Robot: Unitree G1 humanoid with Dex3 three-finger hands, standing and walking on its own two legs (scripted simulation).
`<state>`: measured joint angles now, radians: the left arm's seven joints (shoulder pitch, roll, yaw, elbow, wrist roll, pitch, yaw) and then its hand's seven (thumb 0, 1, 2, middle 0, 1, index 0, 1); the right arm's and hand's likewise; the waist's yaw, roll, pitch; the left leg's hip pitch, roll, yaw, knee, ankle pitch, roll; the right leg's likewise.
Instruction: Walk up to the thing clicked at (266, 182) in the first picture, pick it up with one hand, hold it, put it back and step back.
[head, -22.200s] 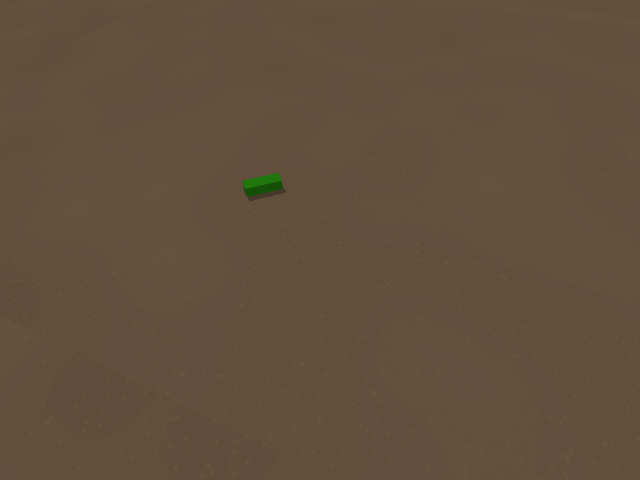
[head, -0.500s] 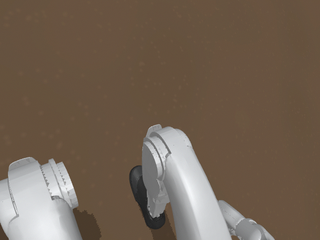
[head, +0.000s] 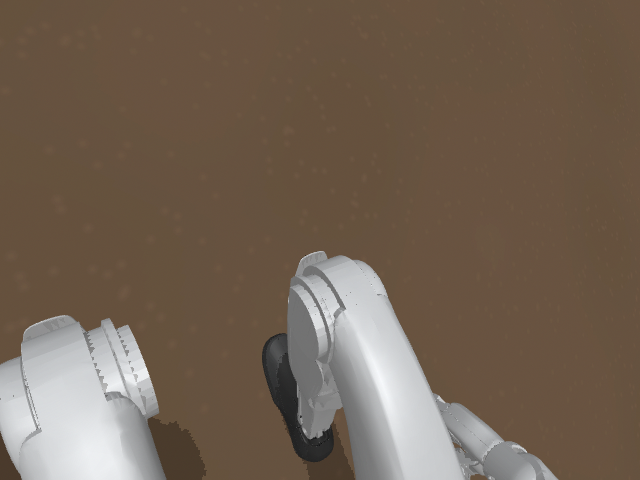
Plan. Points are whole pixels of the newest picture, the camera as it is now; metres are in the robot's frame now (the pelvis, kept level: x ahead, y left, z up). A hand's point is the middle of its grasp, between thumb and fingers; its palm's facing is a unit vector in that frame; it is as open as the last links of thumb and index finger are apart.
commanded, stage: settle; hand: left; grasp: from above
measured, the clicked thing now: out of the picture +0.41 +0.40 -0.26
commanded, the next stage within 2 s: lift in 0.66 s
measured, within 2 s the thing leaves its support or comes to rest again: leaves its support in 0.02 s
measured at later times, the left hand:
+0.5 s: hand out of the picture +0.40 +0.40 -0.14, palm faces -0.46 -0.14 -0.88, open 8.9 cm
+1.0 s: hand out of the picture +0.38 +0.39 -0.07, palm faces -0.44 -0.15 -0.89, open 8.9 cm
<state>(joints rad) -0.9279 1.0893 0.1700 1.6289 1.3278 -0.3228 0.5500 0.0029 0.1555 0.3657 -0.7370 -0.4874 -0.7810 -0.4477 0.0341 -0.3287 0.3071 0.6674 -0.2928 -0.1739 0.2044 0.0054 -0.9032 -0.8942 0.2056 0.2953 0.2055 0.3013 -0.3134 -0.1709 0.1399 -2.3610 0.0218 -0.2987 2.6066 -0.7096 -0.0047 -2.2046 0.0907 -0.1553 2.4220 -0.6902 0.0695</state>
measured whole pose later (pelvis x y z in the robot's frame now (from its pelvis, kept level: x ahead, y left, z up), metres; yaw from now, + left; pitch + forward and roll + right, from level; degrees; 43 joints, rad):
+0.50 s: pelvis +0.00 -0.01 +0.02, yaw +4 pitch +29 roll -13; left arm -0.86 0.93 0.13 1.28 1.21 -0.29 0.23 -0.01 0.15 0.32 -0.81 -0.40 -0.86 -0.33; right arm 0.09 -0.31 0.16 0.65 -0.16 -0.05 0.19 0.01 -0.91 -0.90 0.20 0.30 0.20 0.30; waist -0.20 -0.04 0.04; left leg -2.36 0.01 -0.23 2.49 -0.67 0.00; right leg -2.21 0.05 -0.11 2.36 -0.69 0.07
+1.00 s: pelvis -0.01 -0.01 +0.06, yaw +7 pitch +32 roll -11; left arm -0.80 0.83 0.11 1.10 1.14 -0.24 0.12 -0.02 0.16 0.31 -0.82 -0.39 -0.87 -0.31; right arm 0.15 -0.28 0.08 0.66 -0.09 0.04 0.12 0.01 -0.91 -0.90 0.21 0.30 0.21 0.30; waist -0.18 0.00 -0.05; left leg -2.29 0.01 -0.17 2.34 -0.63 0.01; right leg -2.15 0.02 -0.07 2.25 -0.67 0.06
